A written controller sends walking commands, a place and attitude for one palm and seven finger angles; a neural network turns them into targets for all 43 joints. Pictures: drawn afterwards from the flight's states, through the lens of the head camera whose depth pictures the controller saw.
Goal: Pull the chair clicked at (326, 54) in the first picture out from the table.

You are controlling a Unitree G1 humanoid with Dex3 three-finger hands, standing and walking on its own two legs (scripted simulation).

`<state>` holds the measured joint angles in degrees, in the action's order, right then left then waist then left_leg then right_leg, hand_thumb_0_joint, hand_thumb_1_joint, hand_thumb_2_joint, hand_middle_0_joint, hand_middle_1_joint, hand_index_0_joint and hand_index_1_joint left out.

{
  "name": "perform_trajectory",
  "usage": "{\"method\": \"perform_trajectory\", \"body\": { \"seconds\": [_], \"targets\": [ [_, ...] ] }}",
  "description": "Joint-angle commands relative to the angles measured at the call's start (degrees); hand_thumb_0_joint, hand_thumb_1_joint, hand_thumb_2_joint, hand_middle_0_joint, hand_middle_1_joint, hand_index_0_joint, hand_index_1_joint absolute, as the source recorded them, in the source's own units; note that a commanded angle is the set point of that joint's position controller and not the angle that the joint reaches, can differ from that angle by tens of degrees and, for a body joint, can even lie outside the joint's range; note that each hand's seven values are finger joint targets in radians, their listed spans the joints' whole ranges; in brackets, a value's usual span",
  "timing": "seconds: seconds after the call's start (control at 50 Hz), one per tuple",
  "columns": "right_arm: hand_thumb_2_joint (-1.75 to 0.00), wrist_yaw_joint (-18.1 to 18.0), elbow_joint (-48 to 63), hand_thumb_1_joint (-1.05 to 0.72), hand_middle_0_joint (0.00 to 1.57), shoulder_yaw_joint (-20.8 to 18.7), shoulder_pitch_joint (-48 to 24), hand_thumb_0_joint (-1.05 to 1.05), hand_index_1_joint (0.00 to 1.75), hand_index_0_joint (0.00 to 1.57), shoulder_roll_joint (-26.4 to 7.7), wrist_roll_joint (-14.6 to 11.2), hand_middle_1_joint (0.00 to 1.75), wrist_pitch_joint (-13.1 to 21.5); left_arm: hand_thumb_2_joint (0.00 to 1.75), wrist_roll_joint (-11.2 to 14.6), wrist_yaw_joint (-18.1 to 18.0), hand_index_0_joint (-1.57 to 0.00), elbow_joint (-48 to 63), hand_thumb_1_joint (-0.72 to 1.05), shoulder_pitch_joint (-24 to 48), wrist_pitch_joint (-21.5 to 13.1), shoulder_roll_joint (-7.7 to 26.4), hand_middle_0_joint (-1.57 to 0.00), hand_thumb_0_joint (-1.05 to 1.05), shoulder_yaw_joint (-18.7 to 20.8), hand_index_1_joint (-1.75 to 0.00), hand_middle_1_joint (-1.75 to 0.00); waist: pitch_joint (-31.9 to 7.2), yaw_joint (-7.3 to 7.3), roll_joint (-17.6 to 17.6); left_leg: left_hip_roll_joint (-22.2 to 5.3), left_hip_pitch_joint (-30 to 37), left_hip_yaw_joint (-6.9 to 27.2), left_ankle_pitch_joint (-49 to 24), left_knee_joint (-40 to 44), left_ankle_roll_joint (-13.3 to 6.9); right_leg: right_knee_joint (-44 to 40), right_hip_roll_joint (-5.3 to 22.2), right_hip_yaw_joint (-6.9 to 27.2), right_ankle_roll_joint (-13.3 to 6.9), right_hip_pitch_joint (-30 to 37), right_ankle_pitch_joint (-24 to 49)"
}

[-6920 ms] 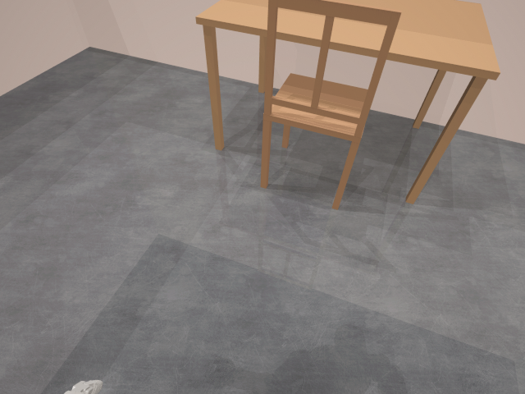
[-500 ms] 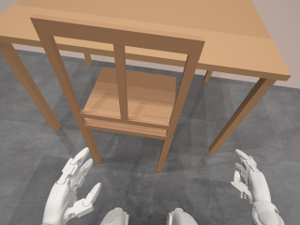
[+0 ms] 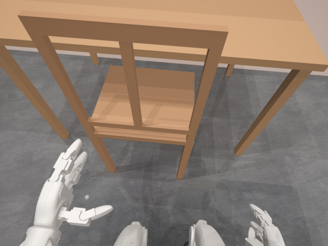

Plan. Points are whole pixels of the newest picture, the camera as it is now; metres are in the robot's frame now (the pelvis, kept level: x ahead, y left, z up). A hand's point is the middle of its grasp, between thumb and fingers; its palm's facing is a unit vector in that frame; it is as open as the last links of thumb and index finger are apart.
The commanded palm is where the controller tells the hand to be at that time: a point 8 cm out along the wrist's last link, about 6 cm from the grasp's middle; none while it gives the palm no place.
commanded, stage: raise the hand toward the chair's back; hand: left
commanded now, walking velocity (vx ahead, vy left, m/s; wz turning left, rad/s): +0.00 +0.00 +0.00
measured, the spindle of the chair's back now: (133, 92) +0.51 +0.12 +0.03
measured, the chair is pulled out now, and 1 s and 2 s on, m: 0.00 0.00 0.00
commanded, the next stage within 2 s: aim the fingers beside a spindle in 1.14 s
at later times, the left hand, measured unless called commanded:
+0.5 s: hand (76, 183) +0.24 +0.20 +0.05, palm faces -0.04 -1.00 -0.07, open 16.8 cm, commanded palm +0.23 +0.26 +0.06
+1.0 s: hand (74, 175) +0.26 +0.20 +0.06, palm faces -0.04 -1.00 -0.06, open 16.9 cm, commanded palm +0.24 +0.26 +0.06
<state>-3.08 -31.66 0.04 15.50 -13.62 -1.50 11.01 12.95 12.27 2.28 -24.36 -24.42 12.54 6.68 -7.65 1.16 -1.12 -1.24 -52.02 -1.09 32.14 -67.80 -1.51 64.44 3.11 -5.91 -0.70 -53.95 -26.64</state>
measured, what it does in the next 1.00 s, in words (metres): stands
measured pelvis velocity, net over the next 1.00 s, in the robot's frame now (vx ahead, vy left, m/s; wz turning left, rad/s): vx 0.02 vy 0.00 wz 0.00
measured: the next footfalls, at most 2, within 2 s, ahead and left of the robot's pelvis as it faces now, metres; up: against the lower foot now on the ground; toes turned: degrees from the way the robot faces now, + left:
none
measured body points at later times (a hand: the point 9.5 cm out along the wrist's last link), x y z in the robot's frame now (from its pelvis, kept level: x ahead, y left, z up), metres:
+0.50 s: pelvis +0.02 +0.00 +0.01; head +0.09 +0.01 +0.45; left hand +0.24 +0.25 +0.06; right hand +0.21 -0.23 -0.06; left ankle +0.01 +0.10 -0.65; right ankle +0.04 -0.12 -0.65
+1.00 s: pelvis +0.02 +0.00 +0.02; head +0.09 +0.01 +0.46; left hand +0.25 +0.26 +0.06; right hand +0.18 -0.25 -0.06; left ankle +0.01 +0.10 -0.65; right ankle +0.04 -0.12 -0.65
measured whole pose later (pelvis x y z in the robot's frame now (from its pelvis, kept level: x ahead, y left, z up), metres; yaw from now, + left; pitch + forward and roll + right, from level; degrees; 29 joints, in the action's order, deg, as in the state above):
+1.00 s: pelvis +0.02 +0.00 +0.02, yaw +0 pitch +15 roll -2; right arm -2.7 -31.4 0.0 14.0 -14.9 -1.9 12.5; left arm 16.6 19.8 -6.8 -15.7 -23.7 15.6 13.3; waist -6.9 1.3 -0.8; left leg -1.2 -46.7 -0.7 31.1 -62.3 -1.4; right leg 58.8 2.7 -6.3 -0.5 -48.4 -25.6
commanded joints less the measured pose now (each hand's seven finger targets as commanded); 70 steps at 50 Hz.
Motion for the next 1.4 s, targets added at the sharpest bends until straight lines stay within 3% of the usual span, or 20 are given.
{"method": "perform_trajectory", "body": {
  "seconds": [0.0,0.04,0.1,0.22,0.38,0.46,0.5,0.62,0.98,1.04,1.1,1.12,1.2,1.3,1.38],
  "targets": [
    [-0.90,-0.46,10.33,-0.90,0.20,-3.64,-5.11,0.00,0.30,0.20,-7.56,-0.52,0.30,4.54,0.41,1.32,1.57,-0.09,11.54,-0.24,1.58,-4.50,6.47,-0.09,0.00,4.00,-0.12,-0.12,-13.87,-0.81,-0.92,1.24,6.60,3.43,-14.21,12.04,0.71,-9.02,-2.07,2.41,-0.98,12.72,5.51],
    [-0.90,-0.42,10.28,-0.90,0.20,-3.70,-4.76,0.00,0.30,0.20,-7.37,-0.52,0.30,4.41,0.39,1.74,1.46,-0.08,11.97,-0.29,1.32,-4.33,6.74,-0.08,0.00,4.69,-0.11,-0.11,-13.95,-0.91,-1.97,1.31,7.65,3.30,-16.55,12.41,0.91,-8.94,-2.10,2.10,-0.95,13.64,8.09],
    [-0.90,-0.46,9.99,-0.90,0.20,-3.95,-4.75,0.00,0.30,0.20,-7.32,-0.47,0.30,3.98,0.36,2.23,1.23,-0.07,10.86,-0.36,1.81,-4.21,7.08,-0.07,0.00,6.09,-0.10,-0.10,-13.18,-0.76,-0.75,1.28,7.72,3.22,-17.77,12.23,0.95,-9.23,-2.23,2.07,-0.84,14.34,9.91],
    [-0.90,-0.15,10.20,-0.90,0.20,-3.69,-4.34,0.00,0.30,0.20,-7.72,-0.47,0.30,3.42,0.30,2.00,2.94,-0.06,8.58,-0.50,3.65,-3.31,7.28,-0.06,0.00,5.76,-0.08,-0.08,-11.95,0.01,-2.26,1.17,9.06,3.20,-19.20,12.32,1.15,-9.62,-2.34,1.86,-0.86,13.86,11.81],
    [-0.90,-0.39,10.32,-0.90,0.20,-3.12,-3.89,0.00,0.30,0.20,-8.02,-0.56,0.30,3.48,0.30,3.18,5.24,-0.06,8.49,-0.50,7.95,-1.68,9.61,-0.06,0.00,8.54,-0.08,-0.08,-14.01,-0.11,-2.83,1.24,11.23,3.50,-21.07,12.79,1.16,-10.37,-2.47,1.86,-0.87,15.48,13.65],
    [-0.90,-0.60,9.68,-0.90,0.20,-2.91,-4.12,0.00,0.30,0.20,-8.24,-0.70,0.30,3.59,0.30,3.69,6.14,-0.06,5.10,-0.50,9.34,-0.95,10.20,-0.06,0.00,9.71,-0.08,-0.08,-12.78,0.11,-0.77,1.31,9.96,3.39,-19.42,12.89,1.01,-11.25,-2.51,2.05,-0.72,15.88,12.52],
    [-0.90,-0.67,9.61,-0.90,0.20,-2.88,-3.81,0.00,0.30,0.20,-8.39,-0.69,0.30,3.69,0.30,4.17,6.78,-0.06,4.68,-0.50,10.36,-0.92,10.72,-0.06,0.00,10.46,-0.08,-0.08,-13.95,0.03,-0.27,1.42,9.91,3.23,-19.79,13.08,0.93,-11.47,-2.32,2.29,-0.63,17.02,13.14],
    [-0.90,-0.69,8.88,-0.90,0.20,-2.88,-3.46,0.00,0.30,0.20,-8.75,-0.79,0.30,4.24,0.30,5.08,7.90,-0.06,3.64,-0.50,12.33,-0.85,11.87,-0.06,0.00,11.93,-0.08,-0.08,-14.46,-0.10,-1.13,1.43,10.65,3.25,-20.88,14.08,1.02,-12.09,-2.29,2.29,-0.62,18.26,13.97],
    [-0.90,0.08,8.55,-0.90,0.20,-3.30,-3.25,0.00,0.30,0.20,-9.01,-0.71,0.30,4.86,0.30,4.78,7.52,-0.06,2.20,-0.50,12.43,-3.04,11.79,-0.06,0.00,11.65,-0.08,-0.08,-13.43,-0.32,-2.73,1.37,11.28,3.11,-20.47,15.23,1.17,-12.33,-2.24,2.21,-0.76,17.53,12.94],
    [-0.90,-0.06,8.58,-0.90,0.20,-3.33,-3.35,0.00,0.30,0.20,-8.98,-0.84,0.30,4.93,0.30,5.02,7.78,-0.06,1.67,-0.50,12.32,-3.08,11.20,-0.06,0.00,11.35,-0.08,-0.08,-13.05,-0.14,-1.18,1.40,10.86,3.06,-19.53,15.03,1.04,-12.64,-2.26,2.40,-0.65,17.39,12.29],
    [-0.90,0.05,8.43,-0.90,0.20,-3.10,-3.42,0.00,0.30,0.20,-8.82,-0.71,0.30,5.07,0.30,4.90,7.97,-0.06,2.41,-0.50,12.90,-3.06,11.59,-0.06,0.00,11.33,-0.08,-0.08,-13.28,-0.11,-3.06,1.37,11.87,3.29,-19.99,15.14,1.16,-12.41,-2.32,2.15,-0.75,16.70,12.35],
    [-0.90,-0.04,8.48,-0.90,0.20,-3.10,-3.43,0.00,0.30,0.20,-8.75,-0.74,0.30,5.07,0.30,5.15,8.20,-0.06,1.93,-0.50,12.71,-2.99,10.94,-0.06,0.00,10.95,-0.08,-0.08,-13.08,0.09,-1.42,1.40,11.23,3.26,-19.40,15.04,1.07,-12.63,-2.30,2.24,-0.62,17.05,12.11],
    [-0.90,-0.20,8.44,-0.90,0.20,-3.07,-3.64,0.00,0.30,0.20,-8.90,-0.79,0.30,5.00,0.30,5.33,8.47,-0.06,1.30,-0.50,13.12,-2.57,11.27,-0.06,0.00,11.47,-0.08,-0.08,-13.05,0.06,-0.65,1.53,10.28,3.23,-18.39,14.79,0.97,-12.67,-2.26,2.49,-0.58,17.31,11.58],
    [-0.90,-0.29,8.25,-0.90,0.20,-2.65,-3.30,0.00,0.30,0.20,-9.20,-0.66,0.30,5.54,0.30,4.25,7.93,-0.06,1.73,-0.50,18.69,-2.64,8.38,-0.06,0.00,6.60,-0.08,-0.08,-11.70,1.47,-2.06,1.32,10.38,3.85,-16.33,14.15,1.00,-11.90,-2.22,2.15,-0.62,13.31,8.94],
    [-0.90,-0.15,8.26,-0.90,0.20,-2.91,-2.77,0.00,0.30,0.20,-9.24,-0.43,0.30,5.50,0.30,3.28,6.45,-0.06,1.07,-0.50,18.70,-2.81,9.59,-0.06,0.00,7.69,-0.08,-0.08,-14.38,0.43,-1.12,1.38,10.15,3.99,-17.21,13.85,1.09,-10.96,-2.13,2.16,-0.75,13.95,9.40]
  ]
}}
